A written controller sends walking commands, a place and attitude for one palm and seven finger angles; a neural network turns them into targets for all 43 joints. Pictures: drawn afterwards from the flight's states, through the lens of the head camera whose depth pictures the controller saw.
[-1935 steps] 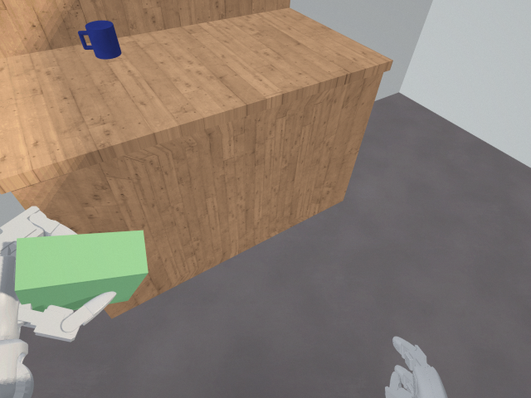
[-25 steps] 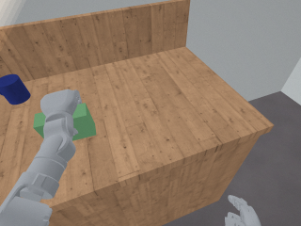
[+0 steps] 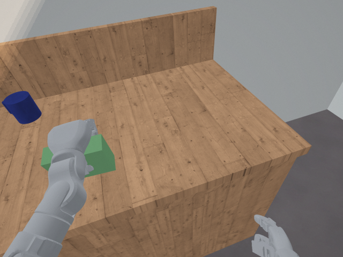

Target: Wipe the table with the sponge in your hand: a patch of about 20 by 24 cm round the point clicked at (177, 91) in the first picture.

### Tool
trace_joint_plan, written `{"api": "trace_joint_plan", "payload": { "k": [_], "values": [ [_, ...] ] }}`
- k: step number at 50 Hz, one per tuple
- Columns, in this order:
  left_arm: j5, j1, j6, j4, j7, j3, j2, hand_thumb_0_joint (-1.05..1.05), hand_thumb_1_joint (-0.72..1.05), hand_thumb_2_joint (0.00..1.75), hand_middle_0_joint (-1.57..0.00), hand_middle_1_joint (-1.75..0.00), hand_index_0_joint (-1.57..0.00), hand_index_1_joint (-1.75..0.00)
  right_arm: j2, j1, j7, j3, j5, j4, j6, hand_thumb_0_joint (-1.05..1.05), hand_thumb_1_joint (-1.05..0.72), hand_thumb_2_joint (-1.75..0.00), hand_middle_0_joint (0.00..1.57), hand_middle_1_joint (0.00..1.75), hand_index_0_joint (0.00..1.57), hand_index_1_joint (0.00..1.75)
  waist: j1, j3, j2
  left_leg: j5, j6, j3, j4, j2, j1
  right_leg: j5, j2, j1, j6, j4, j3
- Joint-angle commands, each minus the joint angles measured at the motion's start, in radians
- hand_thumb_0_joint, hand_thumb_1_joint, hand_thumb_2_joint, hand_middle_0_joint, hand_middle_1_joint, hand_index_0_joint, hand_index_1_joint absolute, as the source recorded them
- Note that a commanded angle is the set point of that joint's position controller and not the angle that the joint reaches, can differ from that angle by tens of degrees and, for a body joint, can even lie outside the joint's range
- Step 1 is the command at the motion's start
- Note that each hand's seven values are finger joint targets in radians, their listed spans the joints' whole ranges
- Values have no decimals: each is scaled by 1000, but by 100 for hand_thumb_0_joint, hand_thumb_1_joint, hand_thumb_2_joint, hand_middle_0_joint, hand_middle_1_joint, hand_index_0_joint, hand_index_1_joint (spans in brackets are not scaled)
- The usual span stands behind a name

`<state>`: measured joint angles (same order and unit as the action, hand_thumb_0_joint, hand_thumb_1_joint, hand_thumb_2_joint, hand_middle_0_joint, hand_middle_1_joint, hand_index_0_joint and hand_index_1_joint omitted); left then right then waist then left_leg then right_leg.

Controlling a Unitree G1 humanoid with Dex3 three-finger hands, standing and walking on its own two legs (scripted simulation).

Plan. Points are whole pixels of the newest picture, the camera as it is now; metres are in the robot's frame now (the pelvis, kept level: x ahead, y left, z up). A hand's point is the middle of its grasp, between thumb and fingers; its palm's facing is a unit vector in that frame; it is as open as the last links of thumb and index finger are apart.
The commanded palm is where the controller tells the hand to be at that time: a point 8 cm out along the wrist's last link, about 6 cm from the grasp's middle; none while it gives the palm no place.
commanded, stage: wipe back along the third lane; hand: left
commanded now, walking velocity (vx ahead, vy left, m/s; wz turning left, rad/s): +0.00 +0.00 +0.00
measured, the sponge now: (84, 162) +0.32 +0.27 +0.06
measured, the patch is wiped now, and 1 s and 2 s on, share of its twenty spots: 0.90 0.90 0.90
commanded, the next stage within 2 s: slide back across to the middle lane in 0.64 s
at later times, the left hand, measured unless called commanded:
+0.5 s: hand (83, 167) +0.27 +0.23 +0.11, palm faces +0.11 -0.08 -0.99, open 9.2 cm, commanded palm +0.23 +0.22 +0.14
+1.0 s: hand (79, 176) +0.24 +0.23 +0.12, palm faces +0.13 -0.12 -0.98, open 9.1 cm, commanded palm +0.20 +0.24 +0.16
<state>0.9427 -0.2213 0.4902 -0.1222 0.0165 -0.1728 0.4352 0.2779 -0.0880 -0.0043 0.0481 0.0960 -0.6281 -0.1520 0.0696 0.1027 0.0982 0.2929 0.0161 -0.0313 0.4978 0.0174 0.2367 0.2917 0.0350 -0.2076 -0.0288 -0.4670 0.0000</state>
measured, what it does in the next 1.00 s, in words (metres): stands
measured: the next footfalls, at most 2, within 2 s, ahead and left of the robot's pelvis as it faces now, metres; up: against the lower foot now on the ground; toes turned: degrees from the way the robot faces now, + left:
none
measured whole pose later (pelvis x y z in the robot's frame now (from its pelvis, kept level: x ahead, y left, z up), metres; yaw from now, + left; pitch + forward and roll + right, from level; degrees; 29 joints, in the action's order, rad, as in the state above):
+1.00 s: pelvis -0.02 -0.02 +0.00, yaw -2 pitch -2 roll +1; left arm 0.90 0.04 0.54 0.18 0.00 -0.15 0.45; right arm 0.27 -0.02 -0.02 0.05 0.08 -0.62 -0.12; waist 0.10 0.07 0.10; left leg 0.28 -0.01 -0.01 0.50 -0.01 0.19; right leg 0.30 0.06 -0.19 -0.06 -0.52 -0.02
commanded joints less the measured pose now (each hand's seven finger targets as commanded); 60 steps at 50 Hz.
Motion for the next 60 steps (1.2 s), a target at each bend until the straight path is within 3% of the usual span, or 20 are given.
{"api": "trace_joint_plan", "payload": {
  "k": [1,10,13,15,24,25,28,35,36,38,40,43,45,48,50,51,55,56,58,60],
  "values": [
    [-35,-116,41,88,-31,49,102,0,10,130,-120,-160,-120,-160,99,215,-12,-35,-4,174,52,0,-90,-90,20,30,20,30,4,113,-154,-323,30,12,-33,13,-31,-414,1,98,-31,28,-13],
    [-30,-34,44,132,-42,54,108,0,10,130,-120,-160,-120,-160,98,238,-14,-32,-4,177,69,0,-90,-90,20,30,20,30,19,109,-126,-272,29,0,-43,12,-45,-321,9,78,-38,37,-38],
    [-38,18,36,160,-43,2,38,0,10,130,-120,-160,-120,-160,88,243,-7,-32,-2,187,74,0,-90,-90,20,30,20,30,13,99,-139,-269,28,5,-40,12,-39,-323,7,74,-32,36,-28],
    [-41,28,37,182,-36,48,88,0,10,130,-120,-160,-120,-160,95,256,-9,-33,-5,184,73,0,-90,-90,20,30,20,30,24,86,-133,-248,29,3,-43,11,-42,-296,10,67,-36,41,-47],
    [-26,9,76,208,-27,-10,35,0,10,130,-120,-160,-120,-160,86,285,-13,-28,-4,182,74,0,-90,-90,20,30,20,30,19,45,-153,-204,28,7,-52,12,-34,-218,11,36,-31,53,-45],
    [-23,22,78,218,-25,18,70,0,10,130,-120,-160,-120,-160,90,296,-14,-29,-4,179,76,0,-90,-90,20,30,20,30,26,46,-145,-189,28,3,-56,10,-43,-186,14,30,-36,58,-61],
    [-23,21,86,207,-33,-36,13,0,10,130,-120,-160,-120,-160,83,296,-15,-25,-1,181,81,0,-90,-90,20,30,20,30,16,46,-150,-184,28,9,-52,13,-36,-184,11,29,-31,56,-50],
    [-33,138,74,271,-35,9,50,0,10,130,-120,-160,-120,-160,85,309,-4,-26,-6,186,89,0,-90,-90,20,30,20,30,38,76,-136,-219,28,8,-37,14,-48,-251,13,60,-35,37,-77],
    [-38,121,73,290,-37,-33,-2,0,10,130,-120,-160,-120,-160,76,302,-1,-24,-5,195,89,0,-90,-90,20,30,20,30,27,79,-147,-229,30,13,-34,14,-40,-273,10,66,-31,30,-56],
    [-38,136,74,296,-36,-15,19,0,10,130,-120,-160,-120,-160,79,302,1,-25,-5,191,88,0,-90,-90,20,30,20,30,28,64,-163,-229,28,10,-34,13,-33,-281,11,62,-29,31,-63],
    [-27,130,73,328,-24,66,113,0,10,130,-120,-160,-120,-160,88,312,-4,-26,-12,185,85,0,-90,-90,20,30,20,30,45,61,-139,-232,27,3,-37,13,-45,-271,15,62,-37,33,-87],
    [-45,165,72,363,-22,70,98,0,10,130,-120,-160,-120,-160,78,311,-6,-24,-13,194,86,0,-90,-90,20,30,20,30,46,73,-158,-262,29,11,-27,16,-44,-328,7,87,-29,24,-79],
    [-36,145,71,375,-14,150,192,0,10,130,-120,-160,-120,-160,88,311,-13,-26,-19,181,82,0,-90,-90,20,30,20,30,55,65,-142,-256,26,2,-31,15,-52,-303,12,79,-37,31,-105],
    [-43,144,72,388,-16,131,168,0,10,130,-120,-160,-120,-160,81,310,-20,-22,-18,185,81,0,-90,-90,20,30,20,30,48,47,-127,-257,26,7,-32,15,-50,-293,8,70,-33,36,-90],
    [-34,124,70,413,-12,189,240,0,10,130,-120,-160,-120,-160,90,311,-26,-25,-22,178,82,0,-90,-90,20,30,20,30,56,59,-86,-253,25,-1,-36,15,-67,-265,13,66,-43,42,-112],
    [-39,126,68,433,-15,151,194,0,10,130,-120,-160,-120,-160,80,308,-25,-25,-21,192,85,0,-90,-90,20,30,20,30,54,79,-84,-271,29,4,-32,19,-62,-293,7,87,-39,31,-89],
    [-43,161,55,459,-21,241,292,0,10,130,-120,-160,-120,-160,91,310,-32,-27,-27,182,89,0,-90,-90,20,30,20,30,65,95,-74,-276,29,-7,-28,21,-79,-299,8,96,-43,40,-122],
    [-42,137,53,465,-27,194,250,0,10,130,-120,-160,-120,-160,84,307,-35,-24,-26,189,90,0,-90,-90,20,30,20,30,53,93,-78,-272,32,1,-25,24,-73,-292,3,93,-37,38,-101],
    [-47,143,49,422,-35,220,280,0,10,130,-120,-160,-120,-160,90,299,-40,-23,-27,176,94,0,-90,-90,20,30,20,30,49,59,-98,-258,31,-3,-26,21,-64,-280,4,76,-33,52,-106],
    [-41,117,40,413,-42,276,356,0,10,130,-120,-160,-120,-160,100,305,-49,-24,-30,168,97,0,-90,-90,20,30,20,30,55,59,-102,-236,34,-8,-26,26,-71,-237,6,67,-37,65,-136]
  ]
}}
